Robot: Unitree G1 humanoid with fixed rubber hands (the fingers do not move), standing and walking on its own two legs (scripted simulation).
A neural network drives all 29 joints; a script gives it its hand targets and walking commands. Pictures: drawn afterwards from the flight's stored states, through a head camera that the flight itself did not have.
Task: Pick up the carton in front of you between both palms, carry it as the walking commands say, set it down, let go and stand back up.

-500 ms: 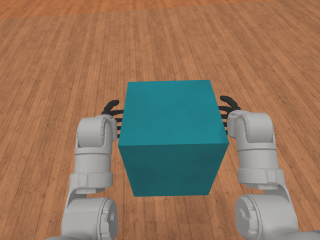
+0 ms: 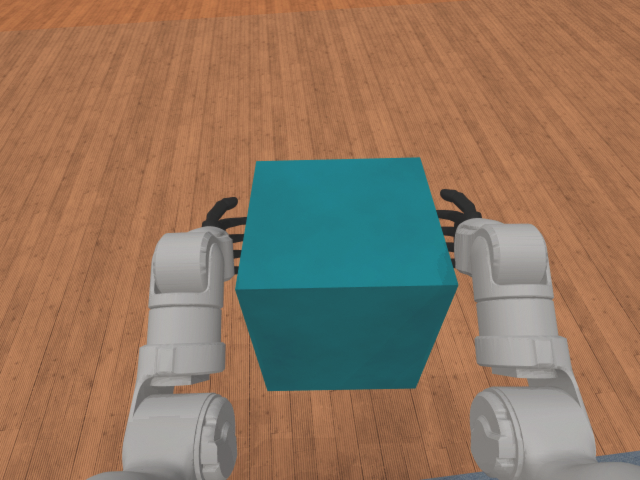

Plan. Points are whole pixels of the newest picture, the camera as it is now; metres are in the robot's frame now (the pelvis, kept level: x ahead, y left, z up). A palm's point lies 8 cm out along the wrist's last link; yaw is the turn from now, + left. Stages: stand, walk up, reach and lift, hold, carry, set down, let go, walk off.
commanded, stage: carry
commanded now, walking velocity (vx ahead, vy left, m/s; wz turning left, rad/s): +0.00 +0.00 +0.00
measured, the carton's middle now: (339, 280) +0.36 +0.00 +0.05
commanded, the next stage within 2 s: none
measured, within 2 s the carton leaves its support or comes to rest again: neither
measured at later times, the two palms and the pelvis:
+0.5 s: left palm (209, 253) +0.34 +0.16 +0.13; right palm (462, 244) +0.35 -0.14 +0.13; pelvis +0.00 +0.01 +0.00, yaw +0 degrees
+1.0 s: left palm (247, 160) +0.45 +0.11 +0.18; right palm (487, 155) +0.45 -0.19 +0.18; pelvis +0.08 -0.03 +0.00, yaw +1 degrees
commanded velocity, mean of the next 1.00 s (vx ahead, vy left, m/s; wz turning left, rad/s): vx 0.20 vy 0.00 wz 0.00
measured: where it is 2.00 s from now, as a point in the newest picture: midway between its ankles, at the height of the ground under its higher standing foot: (340, 367)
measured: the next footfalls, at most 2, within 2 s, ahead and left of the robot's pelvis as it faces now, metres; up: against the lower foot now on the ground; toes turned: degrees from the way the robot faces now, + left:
left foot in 1.40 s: +0.45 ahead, +0.08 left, +0.02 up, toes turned +4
right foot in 1.90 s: +0.73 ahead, -0.11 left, +0.03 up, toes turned -7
